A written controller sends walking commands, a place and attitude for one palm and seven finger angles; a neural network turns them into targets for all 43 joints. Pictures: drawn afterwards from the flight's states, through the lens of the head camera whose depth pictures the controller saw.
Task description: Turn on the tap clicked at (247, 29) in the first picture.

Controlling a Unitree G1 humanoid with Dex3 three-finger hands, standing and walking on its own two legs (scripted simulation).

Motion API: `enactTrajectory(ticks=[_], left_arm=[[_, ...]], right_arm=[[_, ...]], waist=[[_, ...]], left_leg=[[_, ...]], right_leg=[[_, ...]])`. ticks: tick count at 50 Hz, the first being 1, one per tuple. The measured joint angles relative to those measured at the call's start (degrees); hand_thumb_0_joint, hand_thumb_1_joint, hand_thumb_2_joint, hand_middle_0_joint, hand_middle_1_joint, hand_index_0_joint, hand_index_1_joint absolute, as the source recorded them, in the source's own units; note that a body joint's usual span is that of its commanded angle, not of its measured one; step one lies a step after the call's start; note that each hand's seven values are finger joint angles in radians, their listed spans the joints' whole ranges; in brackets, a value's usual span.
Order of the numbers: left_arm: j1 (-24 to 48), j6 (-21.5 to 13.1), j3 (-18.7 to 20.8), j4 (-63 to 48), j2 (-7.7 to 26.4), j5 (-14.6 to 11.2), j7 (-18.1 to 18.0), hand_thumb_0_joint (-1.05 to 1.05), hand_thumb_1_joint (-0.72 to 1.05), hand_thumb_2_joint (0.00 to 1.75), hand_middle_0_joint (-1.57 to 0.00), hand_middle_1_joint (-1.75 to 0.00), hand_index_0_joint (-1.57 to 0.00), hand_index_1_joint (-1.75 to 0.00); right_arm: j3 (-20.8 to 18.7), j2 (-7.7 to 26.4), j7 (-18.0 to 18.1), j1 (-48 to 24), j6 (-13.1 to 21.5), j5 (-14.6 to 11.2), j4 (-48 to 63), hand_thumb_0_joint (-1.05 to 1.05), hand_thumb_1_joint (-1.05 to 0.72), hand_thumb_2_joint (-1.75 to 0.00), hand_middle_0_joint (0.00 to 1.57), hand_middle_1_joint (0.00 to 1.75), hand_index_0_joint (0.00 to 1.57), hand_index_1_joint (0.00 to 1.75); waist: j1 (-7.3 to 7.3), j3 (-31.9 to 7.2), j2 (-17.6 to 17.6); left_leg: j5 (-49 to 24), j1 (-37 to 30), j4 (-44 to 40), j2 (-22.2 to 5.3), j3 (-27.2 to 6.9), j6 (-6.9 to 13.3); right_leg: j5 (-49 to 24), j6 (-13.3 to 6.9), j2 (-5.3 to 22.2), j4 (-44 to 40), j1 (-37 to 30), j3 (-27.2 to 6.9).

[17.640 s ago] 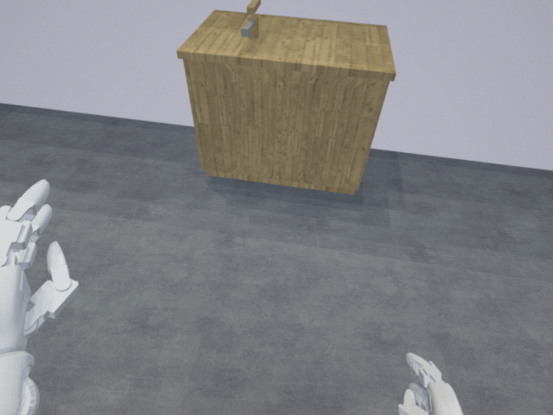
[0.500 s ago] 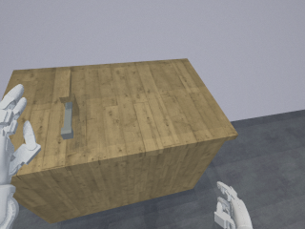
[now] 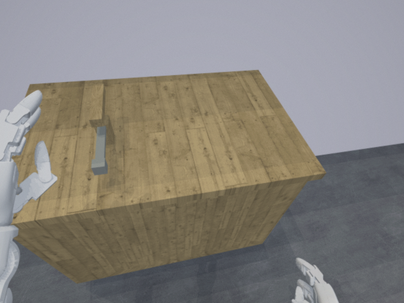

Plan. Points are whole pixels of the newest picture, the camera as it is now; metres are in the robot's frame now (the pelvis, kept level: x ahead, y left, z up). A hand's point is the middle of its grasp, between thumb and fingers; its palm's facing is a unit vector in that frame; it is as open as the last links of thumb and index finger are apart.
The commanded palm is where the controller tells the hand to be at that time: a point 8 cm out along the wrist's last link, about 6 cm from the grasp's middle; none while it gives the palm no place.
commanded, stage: come to a stop and stand still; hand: left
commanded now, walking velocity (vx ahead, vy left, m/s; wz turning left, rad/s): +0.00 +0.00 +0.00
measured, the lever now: (99, 166) +0.37 +0.27 +0.01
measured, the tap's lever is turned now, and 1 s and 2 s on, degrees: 0 0 0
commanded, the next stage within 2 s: look again from close up in 1.06 s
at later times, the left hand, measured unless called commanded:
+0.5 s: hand (50, 195) +0.22 +0.25 +0.16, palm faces +0.41 -0.82 -0.40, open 7.4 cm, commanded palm +0.16 +0.26 +0.18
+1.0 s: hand (34, 218) +0.18 +0.25 +0.17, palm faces +0.44 -0.84 -0.31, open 7.4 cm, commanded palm +0.12 +0.27 +0.18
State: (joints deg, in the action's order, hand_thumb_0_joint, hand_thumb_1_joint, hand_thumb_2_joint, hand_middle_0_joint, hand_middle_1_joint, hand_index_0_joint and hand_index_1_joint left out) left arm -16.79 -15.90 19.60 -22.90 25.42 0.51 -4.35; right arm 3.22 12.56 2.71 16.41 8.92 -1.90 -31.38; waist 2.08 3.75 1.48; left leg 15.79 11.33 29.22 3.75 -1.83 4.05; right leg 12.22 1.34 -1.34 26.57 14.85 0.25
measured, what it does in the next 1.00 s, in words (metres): stands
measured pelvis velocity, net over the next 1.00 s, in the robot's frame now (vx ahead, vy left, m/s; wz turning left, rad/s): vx -0.03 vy -0.02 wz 0.03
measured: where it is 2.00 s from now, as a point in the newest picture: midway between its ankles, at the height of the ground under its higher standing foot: outside the picture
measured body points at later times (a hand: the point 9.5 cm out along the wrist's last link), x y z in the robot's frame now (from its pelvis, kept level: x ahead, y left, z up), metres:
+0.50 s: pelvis +0.01 -0.02 +0.00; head +0.05 +0.00 +0.44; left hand +0.19 +0.29 +0.18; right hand +0.18 -0.25 -0.08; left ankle +0.00 +0.07 -0.74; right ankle +0.05 -0.12 -0.74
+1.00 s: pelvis -0.03 -0.02 +0.00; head -0.02 +0.00 +0.45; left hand +0.15 +0.29 +0.18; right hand +0.14 -0.23 -0.08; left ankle +0.00 +0.07 -0.74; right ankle +0.05 -0.12 -0.74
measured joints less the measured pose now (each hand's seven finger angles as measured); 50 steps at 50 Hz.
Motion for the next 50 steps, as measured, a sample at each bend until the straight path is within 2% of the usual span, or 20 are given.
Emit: enactTrajectory(ticks=[1, 3, 6, 9, 12, 15, 20, 25, 36, 50], left_arm=[[3.96, -1.19, 1.31, 1.57, 2.64, 0.59, 0.48, 0.02, 0.89, 0.9, -0.22, -0.31, -0.22, -0.3], [8.79, -2.36, 5.57, 3.89, 6.41, -0.22, 0.39, 0.02, 0.88, 0.9, -0.22, -0.31, -0.22, -0.3], [7.8, -2.85, 9.62, 4.42, 6.72, -3.48, -0.32, 0.02, 0.89, 0.9, -0.21, -0.3, -0.22, -0.3], [0.57, -2.97, 8.04, 1.49, 3.57, -5.26, -0.59, 0.02, 0.89, 0.9, -0.2, -0.3, -0.21, -0.3], [-6.32, -2.77, 3.91, -0.26, 1.0, -5.24, -0.14, 0.01, 0.9, 0.9, -0.2, -0.3, -0.21, -0.3], [-9.43, -2.04, 1.53, -0.3, 0.68, -4.83, 0.06, 0.02, 0.89, 0.9, -0.21, -0.3, -0.21, -0.3], [-8.48, -1.06, 1.53, -0.29, 1.2, -5.46, -1.2, 0.02, 0.88, 0.9, -0.22, -0.31, -0.22, -0.3], [-6.48, -1.5, 1.98, -1.48, 0.06, -6.12, -2.36, 0.02, 0.89, 0.9, -0.22, -0.3, -0.22, -0.3], [-4.67, -1.0, 0.4, 0.96, -1.99, -6.8, -2.0, 0.02, 0.89, 0.9, -0.21, -0.3, -0.21, -0.3], [-3.74, -1.14, 0.2, 2.2, -3.05, -6.21, -2.3, 0.02, 0.89, 0.9, -0.21, -0.3, -0.21, -0.3]], right_arm=[[0.52, -0.06, -0.34, 0.36, 0.71, 0.04, 0.06, 0.01, -0.9, -0.9, 0.2, 0.3, 0.2, 0.3], [1.41, -0.37, -2.09, -0.65, 0.68, 1.12, -0.7, 0.01, -0.9, -0.9, 0.2, 0.3, 0.2, 0.3], [1.27, -0.36, -4.81, -2.36, 0.57, 1.68, -1.51, 0.01, -0.9, -0.9, 0.2, 0.3, 0.21, 0.3], [-0.21, 0.15, -6.32, -2.64, 1.37, 1.27, -1.41, 0.01, -0.9, -0.9, 0.2, 0.3, 0.21, 0.3], [-1.45, 0.83, -6.18, -2.75, 1.8, 1.35, -2.15, 0.01, -0.9, -0.9, 0.2, 0.3, 0.21, 0.3], [-1.92, 1.7, -5.53, -2.74, 1.91, 1.72, -3.38, 0.01, -0.9, -0.9, 0.2, 0.3, 0.21, 0.3], [-2.19, 3.13, -5.13, -2.46, 2.7, 1.79, -4.78, 0.01, -0.9, -0.9, 0.2, 0.3, 0.21, 0.3], [-2.43, 3.18, -5.31, -3.45, 3.52, 1.53, -4.94, 0.01, -0.9, -0.9, 0.2, 0.3, 0.21, 0.3], [-1.81, 0.55, -5.38, -5.35, 2.88, 0.95, -3.46, 0.01, -0.9, -0.9, 0.2, 0.3, 0.21, 0.3], [-1.42, 0.31, -5.61, -1.93, 3.07, 0.83, -5.5, 0.01, -0.9, -0.9, 0.2, 0.3, 0.21, 0.3]], waist=[[0.43, -0.07, 0.62], [0.31, -0.46, 1.79], [-0.81, -1.38, 1.24], [-1.41, -1.77, 0.16], [-1.5, -1.34, -0.09], [-0.92, -0.41, 0.35], [0.64, 0.78, 0.58], [1.56, 0.87, 0.37], [1.13, -0.62, 0.18], [0.72, -1.16, 0.17]], left_leg=[[0.35, 0.97, 0.93, 0.44, -0.45, -0.11], [0.68, 2.2, 1.76, 0.84, -0.37, -0.61], [0.73, 2.82, 1.19, 0.2, 0.32, -1.07], [0.3, 2.89, -0.27, -0.22, 0.91, -1.12], [0.18, 3.06, -0.78, -0.36, 0.8, -1.25], [0.55, 3.72, 0.06, -0.51, -0.07, -1.47], [1.09, 4.63, 1.77, -0.39, -1.76, -1.9], [0.58, 4.46, 1.7, 0.09, -2.12, -1.93], [-1.81, 3.76, 0.11, 0.74, -1.59, -1.51], [-2.86, 3.82, 0.28, 0.69, -1.57, -1.46]], right_leg=[[1.64, -0.55, 0.21, 1.77, 1.09, 0.05], [-1.48, -1.6, 0.52, 2.24, 2.45, -0.1], [-2.28, -2.13, -0.15, 1.76, 3.4, -0.76], [-2.3, -2.16, -0.58, 0.46, 3.72, -1.4], [-2.36, -2.24, -0.69, 0.03, 3.89, -1.32], [-2.0, -2.56, -0.8, 0.34, 4.08, -0.41], [-1.29, -2.99, -0.6, 1.28, 4.18, 1.35], [-1.37, -2.88, -0.07, 1.65, 4.06, 1.72], [-3.67, -2.29, 0.64, 0.29, 3.47, 1.2], [-5.1, -2.09, 0.66, -0.32, 3.13, 1.31]])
